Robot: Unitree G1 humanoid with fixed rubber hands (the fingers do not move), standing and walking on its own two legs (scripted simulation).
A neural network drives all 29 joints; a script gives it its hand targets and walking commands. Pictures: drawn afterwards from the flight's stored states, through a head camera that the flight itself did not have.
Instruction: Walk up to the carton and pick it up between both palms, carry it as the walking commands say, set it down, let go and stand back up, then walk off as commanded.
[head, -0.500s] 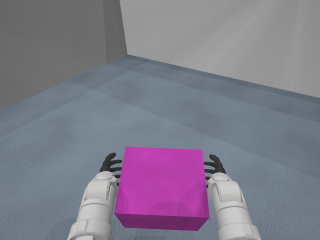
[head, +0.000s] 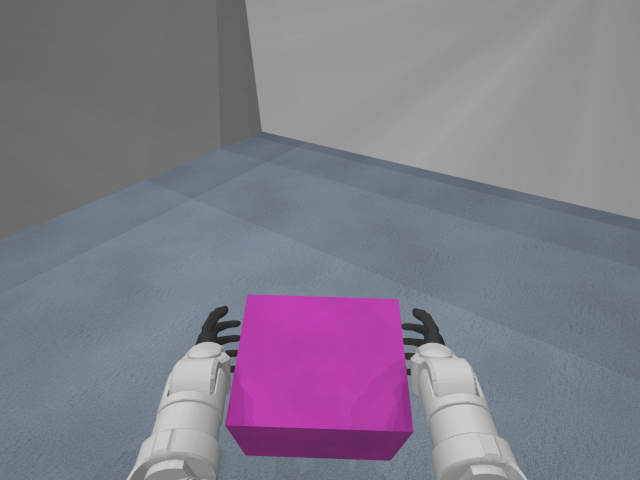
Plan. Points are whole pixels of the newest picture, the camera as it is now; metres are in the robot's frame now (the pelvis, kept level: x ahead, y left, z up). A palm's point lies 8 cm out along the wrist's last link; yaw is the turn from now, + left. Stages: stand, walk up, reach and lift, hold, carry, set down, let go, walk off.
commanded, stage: set down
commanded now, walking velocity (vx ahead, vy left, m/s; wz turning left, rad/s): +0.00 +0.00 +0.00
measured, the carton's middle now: (320, 379) +0.33 +0.00 -0.03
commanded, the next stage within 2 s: none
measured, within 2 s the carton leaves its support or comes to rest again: neither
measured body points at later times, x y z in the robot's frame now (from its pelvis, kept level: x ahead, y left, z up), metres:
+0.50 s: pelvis +0.04 +0.01 +0.00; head +0.07 -0.01 +0.45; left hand +0.36 +0.16 -0.03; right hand +0.35 -0.15 -0.05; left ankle +0.00 +0.14 -0.73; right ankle +0.11 -0.09 -0.73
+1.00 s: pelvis +0.01 +0.01 -0.05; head +0.19 -0.02 +0.37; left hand +0.36 +0.16 -0.14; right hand +0.34 -0.15 -0.16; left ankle +0.00 +0.14 -0.73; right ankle +0.11 -0.09 -0.73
